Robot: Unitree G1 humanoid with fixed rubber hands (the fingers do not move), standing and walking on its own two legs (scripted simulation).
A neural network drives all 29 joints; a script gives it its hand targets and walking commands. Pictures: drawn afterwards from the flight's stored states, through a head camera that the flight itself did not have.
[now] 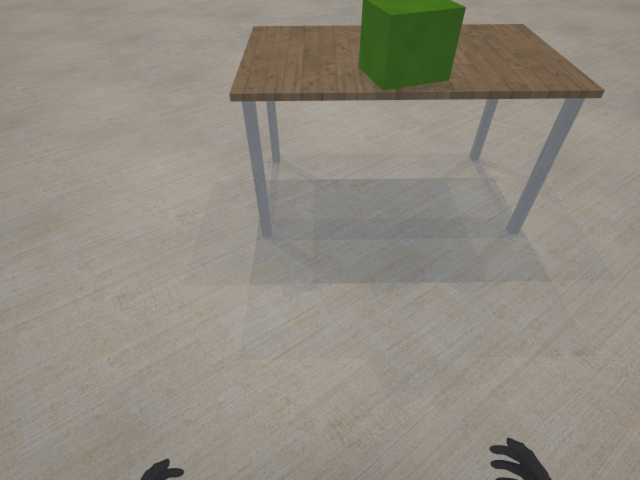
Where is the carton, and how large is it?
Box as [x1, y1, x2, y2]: [359, 0, 465, 90]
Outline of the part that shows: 363,0 359,67 383,90 447,80 449,78 465,7 450,0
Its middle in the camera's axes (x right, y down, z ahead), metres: +0.29 -0.67 +1.28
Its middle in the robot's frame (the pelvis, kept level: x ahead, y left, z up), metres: +1.42 -0.27 +0.04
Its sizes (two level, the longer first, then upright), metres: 0.248 0.206 0.220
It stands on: a table, 0.68 m high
